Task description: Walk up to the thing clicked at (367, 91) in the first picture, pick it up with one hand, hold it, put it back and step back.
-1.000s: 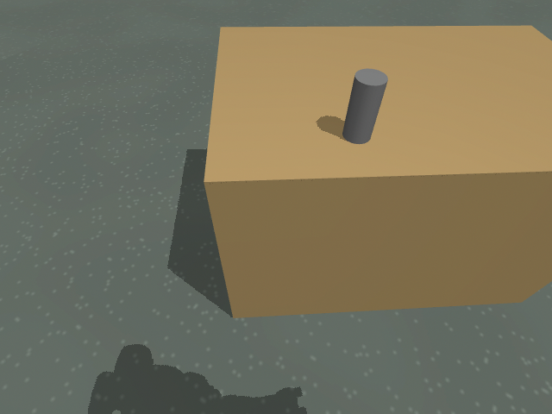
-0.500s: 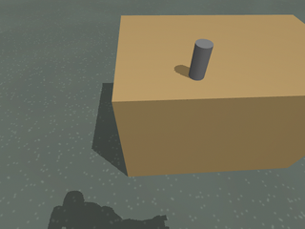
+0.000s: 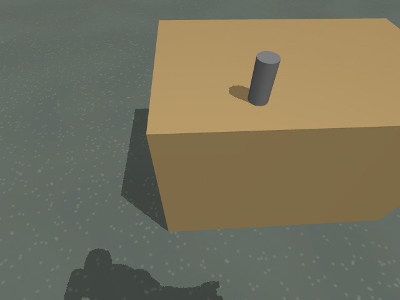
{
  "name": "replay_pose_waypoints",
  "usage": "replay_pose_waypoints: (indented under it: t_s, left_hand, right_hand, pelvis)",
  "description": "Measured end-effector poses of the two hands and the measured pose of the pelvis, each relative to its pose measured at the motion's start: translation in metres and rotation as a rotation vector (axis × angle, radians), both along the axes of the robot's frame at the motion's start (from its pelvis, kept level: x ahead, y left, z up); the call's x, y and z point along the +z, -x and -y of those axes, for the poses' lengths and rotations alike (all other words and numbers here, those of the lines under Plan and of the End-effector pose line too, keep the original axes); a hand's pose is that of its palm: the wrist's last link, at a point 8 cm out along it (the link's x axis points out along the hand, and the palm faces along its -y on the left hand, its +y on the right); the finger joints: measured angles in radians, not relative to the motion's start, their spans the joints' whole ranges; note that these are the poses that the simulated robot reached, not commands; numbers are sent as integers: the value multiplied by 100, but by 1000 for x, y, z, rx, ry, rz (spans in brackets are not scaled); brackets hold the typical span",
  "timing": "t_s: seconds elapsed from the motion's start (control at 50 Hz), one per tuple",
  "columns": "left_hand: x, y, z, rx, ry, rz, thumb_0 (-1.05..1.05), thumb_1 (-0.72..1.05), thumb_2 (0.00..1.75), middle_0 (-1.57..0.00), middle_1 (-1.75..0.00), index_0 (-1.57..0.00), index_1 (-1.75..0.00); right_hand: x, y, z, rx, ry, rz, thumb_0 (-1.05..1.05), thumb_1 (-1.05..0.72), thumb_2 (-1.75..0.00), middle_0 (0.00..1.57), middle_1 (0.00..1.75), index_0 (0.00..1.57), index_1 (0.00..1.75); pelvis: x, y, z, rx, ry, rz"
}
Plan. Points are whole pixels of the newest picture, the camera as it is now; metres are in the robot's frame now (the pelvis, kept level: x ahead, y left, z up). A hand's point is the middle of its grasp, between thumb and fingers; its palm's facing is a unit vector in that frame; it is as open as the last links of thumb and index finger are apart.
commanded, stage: stand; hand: right
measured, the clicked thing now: (262, 80) +0.69 -0.18 +0.04
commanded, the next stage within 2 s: walk up in 0.12 s
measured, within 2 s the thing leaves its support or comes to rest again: neither
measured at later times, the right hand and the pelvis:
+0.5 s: hand out of the picture +0.15 -0.25 -0.15, palm faces -0.08 +0.91 -0.41, open 7.4 cm; pelvis +0.07 +0.02 -0.02, yaw +3 degrees
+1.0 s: hand (304, 249) +0.27 -0.27 -0.19, palm faces -0.11 +0.94 -0.32, open 7.4 cm; pelvis +0.18 -0.02 -0.03, yaw +5 degrees
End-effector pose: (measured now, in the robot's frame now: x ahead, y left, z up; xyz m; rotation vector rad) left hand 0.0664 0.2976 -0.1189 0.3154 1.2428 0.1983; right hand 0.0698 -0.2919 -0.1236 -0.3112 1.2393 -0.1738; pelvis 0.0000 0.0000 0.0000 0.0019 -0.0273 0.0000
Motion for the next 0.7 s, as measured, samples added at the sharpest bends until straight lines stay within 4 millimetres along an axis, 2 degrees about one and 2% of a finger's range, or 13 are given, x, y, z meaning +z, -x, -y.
replay_pose_waypoints:
  t_s: [0.16,0.3,0.36,0.46,0.54,0.62,0.7]
  left_hand:
    - [0,-4,0,4,9,18,0,91,90,-20,-30,-20,-30]
    - [-6,-5,-12,48,-2,56,0,91,90,-20,-30,-20,-30]
    - [-8,2,-19,80,0,41,0,91,90,-20,-30,-20,-30]
    - [-19,9,-37,103,8,-53,0,91,90,-20,-30,-20,-30]
    - [-17,-16,-42,95,13,-77,1,91,90,-20,-30,-20,-30]
    - [-10,-57,-42,70,19,-6,1,91,90,-20,-30,-20,-30]
    - [-6,-101,-36,40,15,47,1,91,90,-20,-30,-20,-30]
  right_hand:
    - [1,-3,3,2,-3,15,1,-91,-90,20,30,20,29]
    - [-4,-8,18,20,26,-3,1,-91,-90,20,30,20,30]
    - [-2,-22,18,47,50,-29,1,-91,-90,20,30,20,29]
    - [8,-62,5,79,74,34,1,-91,-90,20,30,20,29]
    - [20,-79,-2,63,84,75,1,-91,-90,20,30,20,29]
    - [27,-93,-1,57,87,64,1,-91,-90,20,30,20,30]
    - [26,-111,4,59,80,70,1,-91,-90,20,30,20,30]
  pelvis:
    - [-1,-3,1,4,0,2]
    - [-14,-26,4,26,11,1]
    - [-15,-38,-2,50,27,7]
    - [-19,-62,-17,41,1,13]
    - [-13,-83,-22,67,9,20]
    - [-7,-108,-20,65,7,28]
    - [-8,-131,-13,61,-5,44]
